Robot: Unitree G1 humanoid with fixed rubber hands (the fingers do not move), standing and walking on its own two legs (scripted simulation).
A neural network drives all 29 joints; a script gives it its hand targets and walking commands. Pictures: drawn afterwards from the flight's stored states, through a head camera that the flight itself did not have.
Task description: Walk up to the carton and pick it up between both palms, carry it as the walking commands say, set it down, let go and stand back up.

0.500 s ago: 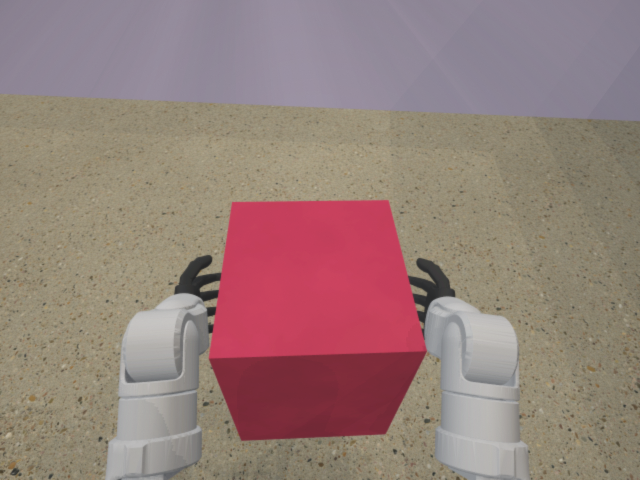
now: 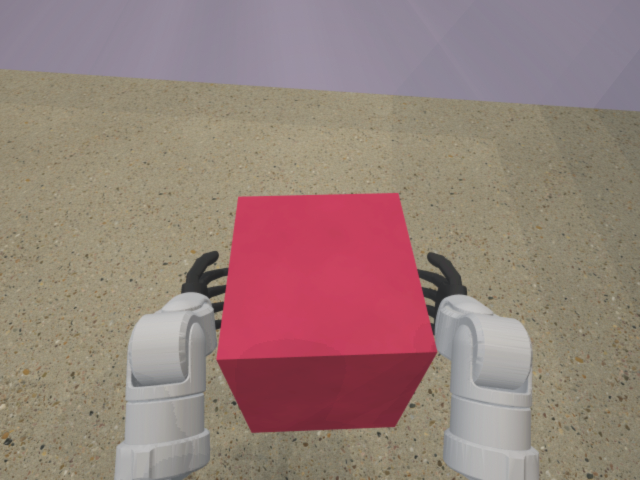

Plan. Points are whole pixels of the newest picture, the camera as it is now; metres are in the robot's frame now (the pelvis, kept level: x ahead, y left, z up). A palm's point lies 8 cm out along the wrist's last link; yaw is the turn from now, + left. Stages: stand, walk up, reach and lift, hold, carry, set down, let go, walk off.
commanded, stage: carry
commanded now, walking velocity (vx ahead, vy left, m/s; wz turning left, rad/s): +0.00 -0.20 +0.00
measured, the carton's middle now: (321, 318) +0.32 +0.00 +0.02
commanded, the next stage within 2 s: none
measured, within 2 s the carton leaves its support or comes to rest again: neither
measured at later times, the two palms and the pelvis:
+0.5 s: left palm (196, 361) +0.24 +0.14 +0.07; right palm (461, 347) +0.25 -0.15 +0.08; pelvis -0.04 -0.03 -0.01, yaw +2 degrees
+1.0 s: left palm (239, 401) +0.19 +0.09 +0.07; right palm (520, 388) +0.21 -0.20 +0.07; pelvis -0.08 -0.08 -0.01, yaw +2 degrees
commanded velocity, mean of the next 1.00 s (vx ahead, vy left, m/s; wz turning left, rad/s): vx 0.00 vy -0.20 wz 0.00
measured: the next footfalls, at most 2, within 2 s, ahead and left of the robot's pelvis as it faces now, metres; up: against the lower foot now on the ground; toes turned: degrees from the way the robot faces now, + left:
left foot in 0.44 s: -0.05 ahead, +0.12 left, +0.00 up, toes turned +9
left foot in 1.18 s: -0.11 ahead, +0.06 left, +0.00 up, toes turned +10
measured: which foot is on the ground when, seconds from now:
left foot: down 0.00-0.18, up 0.20-0.42, down 0.44-1.00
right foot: down 0.00-1.00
